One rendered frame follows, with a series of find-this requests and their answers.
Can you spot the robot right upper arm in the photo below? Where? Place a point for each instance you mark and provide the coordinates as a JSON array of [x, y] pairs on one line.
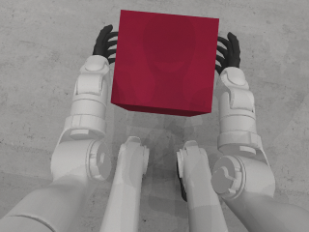
[[247, 187]]

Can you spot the left robot shin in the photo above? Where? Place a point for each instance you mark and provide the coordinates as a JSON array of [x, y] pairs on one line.
[[131, 139]]

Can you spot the robot left forearm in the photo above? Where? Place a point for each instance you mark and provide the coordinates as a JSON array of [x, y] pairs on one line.
[[89, 103]]

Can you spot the carton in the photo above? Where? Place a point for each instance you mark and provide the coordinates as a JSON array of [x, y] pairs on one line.
[[165, 63]]

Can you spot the robot right forearm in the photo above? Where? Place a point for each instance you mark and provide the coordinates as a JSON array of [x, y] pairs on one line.
[[237, 119]]

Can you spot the right robot hand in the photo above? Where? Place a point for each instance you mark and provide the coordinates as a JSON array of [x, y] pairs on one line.
[[231, 54]]

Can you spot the left robot hand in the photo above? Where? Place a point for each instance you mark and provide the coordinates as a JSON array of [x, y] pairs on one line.
[[103, 43]]

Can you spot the robot left upper arm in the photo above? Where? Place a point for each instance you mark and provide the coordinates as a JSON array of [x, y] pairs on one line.
[[77, 167]]

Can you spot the left robot thigh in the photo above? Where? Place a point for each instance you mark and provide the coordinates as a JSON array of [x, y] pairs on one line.
[[123, 206]]

